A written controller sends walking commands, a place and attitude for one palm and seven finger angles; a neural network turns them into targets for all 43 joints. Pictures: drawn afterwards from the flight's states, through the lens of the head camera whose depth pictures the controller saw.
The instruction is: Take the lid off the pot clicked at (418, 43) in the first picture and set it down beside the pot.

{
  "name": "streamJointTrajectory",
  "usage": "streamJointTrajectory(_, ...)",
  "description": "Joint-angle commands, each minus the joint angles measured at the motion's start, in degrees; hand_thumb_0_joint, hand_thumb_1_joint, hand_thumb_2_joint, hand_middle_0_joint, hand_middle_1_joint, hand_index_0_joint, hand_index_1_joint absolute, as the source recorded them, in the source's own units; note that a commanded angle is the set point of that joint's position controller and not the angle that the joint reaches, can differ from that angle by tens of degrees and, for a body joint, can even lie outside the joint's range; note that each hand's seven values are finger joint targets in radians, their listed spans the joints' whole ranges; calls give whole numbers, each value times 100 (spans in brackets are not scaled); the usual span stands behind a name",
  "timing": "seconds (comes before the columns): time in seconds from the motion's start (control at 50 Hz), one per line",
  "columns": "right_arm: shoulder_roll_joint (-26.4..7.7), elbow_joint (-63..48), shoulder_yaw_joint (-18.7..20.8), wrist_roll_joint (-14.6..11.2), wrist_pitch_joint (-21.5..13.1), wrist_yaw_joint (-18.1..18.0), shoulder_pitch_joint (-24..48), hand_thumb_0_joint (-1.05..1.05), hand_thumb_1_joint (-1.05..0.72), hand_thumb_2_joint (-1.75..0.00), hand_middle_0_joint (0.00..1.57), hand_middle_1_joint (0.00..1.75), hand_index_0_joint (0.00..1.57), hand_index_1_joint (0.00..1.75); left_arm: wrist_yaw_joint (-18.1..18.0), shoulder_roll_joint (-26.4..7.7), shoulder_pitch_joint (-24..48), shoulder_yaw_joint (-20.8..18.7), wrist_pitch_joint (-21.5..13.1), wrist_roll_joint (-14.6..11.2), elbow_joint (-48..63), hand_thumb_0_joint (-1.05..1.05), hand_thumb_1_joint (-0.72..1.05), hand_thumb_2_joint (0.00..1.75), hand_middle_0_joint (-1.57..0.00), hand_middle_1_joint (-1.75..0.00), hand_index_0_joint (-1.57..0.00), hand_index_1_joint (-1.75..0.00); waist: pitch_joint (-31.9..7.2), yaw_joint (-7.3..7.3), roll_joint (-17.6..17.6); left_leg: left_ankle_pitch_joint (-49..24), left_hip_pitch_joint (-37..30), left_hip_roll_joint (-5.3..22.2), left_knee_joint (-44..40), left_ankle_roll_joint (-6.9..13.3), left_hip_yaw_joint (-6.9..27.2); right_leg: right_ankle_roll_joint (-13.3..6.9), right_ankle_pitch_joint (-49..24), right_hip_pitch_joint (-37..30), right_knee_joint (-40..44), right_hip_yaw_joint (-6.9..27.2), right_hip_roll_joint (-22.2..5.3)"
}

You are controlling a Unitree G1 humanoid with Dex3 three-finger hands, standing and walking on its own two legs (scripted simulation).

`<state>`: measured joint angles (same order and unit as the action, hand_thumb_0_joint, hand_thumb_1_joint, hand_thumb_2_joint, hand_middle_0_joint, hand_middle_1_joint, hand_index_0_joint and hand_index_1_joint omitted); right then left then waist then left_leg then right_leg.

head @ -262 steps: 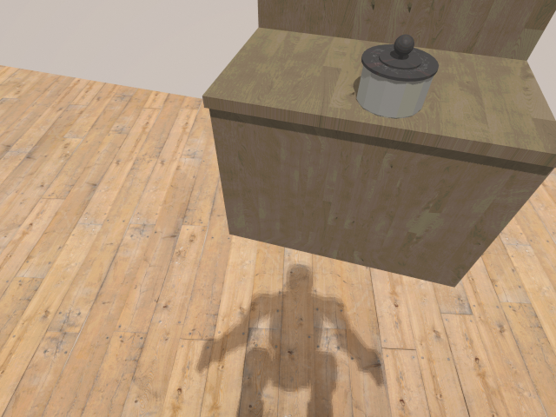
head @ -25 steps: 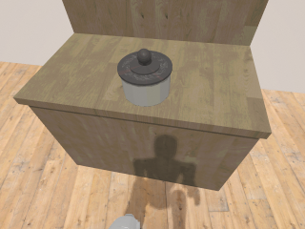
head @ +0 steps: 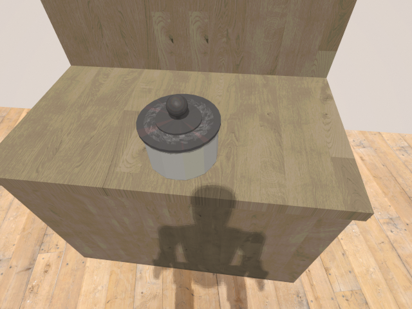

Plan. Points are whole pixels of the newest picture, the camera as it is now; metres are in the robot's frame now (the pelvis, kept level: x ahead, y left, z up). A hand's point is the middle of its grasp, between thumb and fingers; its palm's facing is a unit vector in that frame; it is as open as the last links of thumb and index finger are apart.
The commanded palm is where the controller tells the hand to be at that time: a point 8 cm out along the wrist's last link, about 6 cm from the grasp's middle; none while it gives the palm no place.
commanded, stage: come to a stop and stand still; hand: left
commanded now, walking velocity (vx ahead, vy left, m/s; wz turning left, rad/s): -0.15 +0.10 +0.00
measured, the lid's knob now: (176, 105) +0.51 +0.09 +0.12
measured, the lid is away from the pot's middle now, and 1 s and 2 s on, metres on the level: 0.00 0.00 0.00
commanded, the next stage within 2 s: look again from close up in 0.68 s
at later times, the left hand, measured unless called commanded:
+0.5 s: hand out of the picture +0.01 +0.25 -0.17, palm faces -0.01 -0.97 -0.25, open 7.3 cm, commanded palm none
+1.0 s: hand out of the picture +0.00 +0.20 -0.17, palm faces +0.01 -0.98 -0.19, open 7.3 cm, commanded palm none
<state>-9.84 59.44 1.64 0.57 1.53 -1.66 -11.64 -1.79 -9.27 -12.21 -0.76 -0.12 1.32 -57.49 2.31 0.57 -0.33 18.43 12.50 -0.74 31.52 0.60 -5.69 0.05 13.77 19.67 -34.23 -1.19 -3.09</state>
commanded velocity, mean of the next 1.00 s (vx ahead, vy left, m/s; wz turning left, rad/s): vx -0.01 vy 0.01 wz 0.00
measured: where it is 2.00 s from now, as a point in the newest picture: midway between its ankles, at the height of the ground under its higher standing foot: outside the picture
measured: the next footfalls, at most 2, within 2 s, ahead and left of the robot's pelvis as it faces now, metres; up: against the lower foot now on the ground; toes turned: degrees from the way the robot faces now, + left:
none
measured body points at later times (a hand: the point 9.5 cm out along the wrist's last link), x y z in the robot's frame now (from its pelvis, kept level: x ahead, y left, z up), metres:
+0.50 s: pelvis -0.02 +0.05 +0.00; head -0.03 +0.06 +0.45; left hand +0.01 +0.30 -0.15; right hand +0.02 -0.18 -0.15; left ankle -0.03 +0.13 -0.73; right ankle +0.03 -0.12 -0.73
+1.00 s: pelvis +0.00 +0.04 +0.01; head -0.01 +0.04 +0.46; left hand +0.00 +0.26 -0.15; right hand +0.01 -0.18 -0.15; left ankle -0.03 +0.13 -0.73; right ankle +0.03 -0.12 -0.73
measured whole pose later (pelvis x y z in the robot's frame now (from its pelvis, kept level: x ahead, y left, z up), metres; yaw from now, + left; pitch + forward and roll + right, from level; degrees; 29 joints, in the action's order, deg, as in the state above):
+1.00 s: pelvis +0.00 +0.04 +0.01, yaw -1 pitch -2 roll +1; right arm -8.7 62.1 0.2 0.7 -0.9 -1.6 -16.6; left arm -2.1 -8.1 -17.9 0.8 0.1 1.0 -62.1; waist 1.0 -0.4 0.3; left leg 17.5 7.5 -2.3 26.9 2.6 -3.7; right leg 3.2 11.5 14.6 -28.2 0.1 -4.8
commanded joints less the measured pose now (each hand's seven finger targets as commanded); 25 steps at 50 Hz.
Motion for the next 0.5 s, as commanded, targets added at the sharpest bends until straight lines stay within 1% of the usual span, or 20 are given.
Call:
streamJointTrajectory(0.0, -408, -234, 151, -14, 5, 1, -409, 0, -90, -90, 20, 30, 20, 30, -68, -1141, -305, -280, -44, -34, 193, 0, 90, 90, -20, -30, -20, -30, -547, -60, 1136, 811, 359, 95, 796, -168, 463, -1136, -3047, -813, 1325, 1613, -1517)
streamJointTrajectory(0.02, -406, -227, 164, -26, 5, -10, -472, 0, -90, -90, 20, 30, 20, 30, -83, -1144, -254, -318, -30, -23, 206, 0, 90, 90, -20, -30, -20, -30, -645, -72, 1119, 888, 506, 95, 882, -179, 514, -1188, -3388, -1066, 1196, 1518, -1511)
streamJointTrajectory(0.04, -408, -208, 169, -39, 10, -23, -447, 0, -90, -90, 20, 30, 20, 30, -92, -1165, -242, -329, -15, -24, 194, 0, 90, 90, -20, -30, -20, -30, -710, -120, 929, 939, 552, 80, 922, -191, 510, -1237, -3648, -1222, 1115, 1443, -1536)
streamJointTrajectory(0.08, -352, -232, 174, -47, 8, -26, -500, 0, -90, -90, 20, 30, 20, 30, -101, -1181, -204, -370, 18, -1, 205, 0, 90, 90, -20, -30, -20, -30, -751, -118, 946, 883, 591, 47, 631, -216, 520, -1189, -3866, -1355, 980, 1347, -1458)
streamJointTrajectory(0.1, -335, -222, 169, -49, -4, -30, -587, 0, -90, -90, 20, 30, 20, 30, -102, -1165, -152, -384, 36, -8, 218, 0, 90, 90, -20, -30, -20, -30, -784, -87, 1023, 607, 409, 56, 265, -218, 513, -1109, -3676, -1303, 925, 1284, -1399)
streamJointTrajectory(0.12, -305, -170, 162, -40, -32, -29, -745, 0, -90, -90, 20, 30, 20, 30, -105, -1118, -53, -381, 51, -28, 224, 0, 90, 90, -20, -30, -20, -30, -860, -8, 1076, 84, 49, 69, -292, -209, 499, -936, -3265, -1146, 841, 1169, -1257)
streamJointTrajectory(0.14, -300, -89, 143, -23, -64, -22, -870, 0, -90, -90, 20, 30, 20, 30, -97, -1048, 46, -351, 69, -63, 200, 0, 90, 90, -20, -30, -20, -30, -910, 45, 987, -496, -379, 146, -733, -169, 509, -693, -2507, -880, 761, 933, -1043)
streamJointTrajectory(0.16, -451, -99, 145, 13, -103, -16, -859, 0, -90, -90, 20, 30, 20, 30, -81, -863, 78, -323, 104, -81, 271, 0, 90, 90, -20, -30, -20, -30, -694, 29, 349, -969, -552, 482, -1014, -42, 904, -409, -1545, -344, 557, 698, -664)
streamJointTrajectory(0.18, -667, -203, 152, 49, -129, -13, -674, 0, -90, -90, 20, 30, 20, 30, -49, -671, 120, -284, 137, -82, 329, 0, 90, 90, -20, -30, -20, -30, -457, -63, -521, -1508, -196, 1066, -1354, 209, 1501, -109, -535, -199, 341, 287, -171)
streamJointTrajectory(0.2, -742, -276, 140, 45, -144, -10, -355, 0, -90, -90, 20, 30, 20, 30, -56, -594, 238, -251, 194, -39, 297, 0, 90, 90, -20, -30, -20, -30, -163, -94, -1290, -1497, 316, 1420, -1809, 453, 1908, 105, 424, -246, -59, -80, 86)
streamJointTrajectory(0.22, -1065, -789, 212, -82, -247, 17, 258, 0, -90, -90, 20, 30, 20, 30, -247, -719, -705, -108, 120, -94, 3, 0, 90, 90, -20, -30, -20, -30, -463, -343, -1154, -2744, 515, 1526, -393, 422, 1103, -196, -53, -801, -426, 387, -306)
streamJointTrajectory(0.24, -862, -740, 200, -46, -225, 14, 389, 0, -90, -90, 20, 30, 20, 30, -161, -887, -818, -150, 110, -60, -22, 0, 90, 90, -20, -30, -20, -30, -743, -497, -788, -2743, 70, 804, 35, 94, 771, -329, -1395, -914, 351, 201, -336)
streamJointTrajectory(0.26, -593, -755, 159, -28, -205, -26, -282, 0, -90, -90, 20, 30, 20, 30, -160, -1064, -550, -183, 26, -45, 96, 0, 90, 90, -20, -30, -20, -30, -1061, -84, 113, -1883, 123, 462, 239, -106, 711, -551, -1936, -990, 333, 765, -727)
streamJointTrajectory(0.28, -554, -726, 158, -54, -175, -11, -519, 0, -90, -90, 20, 30, 20, 30, -128, -1046, -239, -120, 31, -68, 223, 0, 90, 90, -20, -30, -20, -30, -780, 56, 96, -435, 79, 390, -140, -115, 679, -643, -493, -479, 656, 767, -929)
streamJointTrajectory(0.3, -581, -707, 162, -7, -168, 33, -548, 0, -90, -90, 20, 30, 20, 30, -109, -1037, -117, -106, 68, -36, 331, 0, 90, 90, -20, -30, -20, -30, -334, 105, -51, -109, 256, 428, -447, -21, 870, -473, 481, -27, 622, 736, -675)
streamJointTrajectory(0.32, -660, -712, 157, 33, -195, 52, -523, 0, -90, -90, 20, 30, 20, 30, -104, -923, -102, -84, 84, -21, 376, 0, 90, 90, -20, -30, -20, -30, 15, 81, -349, -284, 455, 618, -700, 86, 1085, -315, 443, 110, 413, 482, -361)
streamJointTrajectory(0.34, -712, -781, 140, 46, -196, 59, -454, 0, -90, -90, 20, 30, 20, 30, -84, -878, -141, -69, 133, -11, 390, 0, 90, 90, -20, -30, -20, -30, 221, -2, -615, 87, 791, 851, -1124, 149, 1344, -203, 547, -1, 258, 172, -149)
streamJointTrajectory(0.36, -795, -829, 133, 47, -216, 52, -363, 0, -90, -90, 20, 30, 20, 30, -71, -754, -263, -39, 140, 2, 377, 0, 90, 90, -20, -30, -20, -30, 364, -62, -732, 218, 1027, 941, -1355, 197, 1490, -136, 387, -172, 130, 13, -25)
streamJointTrajectory(0.4, -789, -868, 112, 22, -247, 45, -289, 0, -90, -90, 20, 30, 20, 30, -57, -646, -490, 7, 105, 3, 280, 0, 90, 90, -20, -30, -20, -30, 449, -141, -294, 148, 1089, 849, -1352, 223, 1418, -124, 32, -388, 263, 57, -41)
streamJointTrajectory(0.48, -782, -787, 105, 21, -265, 51, -400, 0, -90, -90, 20, 30, 20, 30, -33, -658, -605, 8, 61, -8, 231, 0, 90, 90, -20, -30, -20, -30, 364, -71, -208, 549, 775, 724, -1479, 186, 1373, -144, 5, -346, 489, 168, -122)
